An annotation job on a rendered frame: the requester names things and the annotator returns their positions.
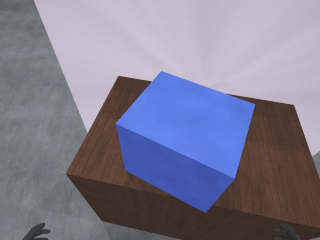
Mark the robot right hand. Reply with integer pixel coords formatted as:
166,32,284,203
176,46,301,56
272,221,301,240

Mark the pedestal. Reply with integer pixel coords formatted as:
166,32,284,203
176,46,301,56
66,76,320,240

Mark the carton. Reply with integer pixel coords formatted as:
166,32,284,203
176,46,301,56
116,71,255,213

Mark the robot left hand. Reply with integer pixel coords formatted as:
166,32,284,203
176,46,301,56
23,223,51,240

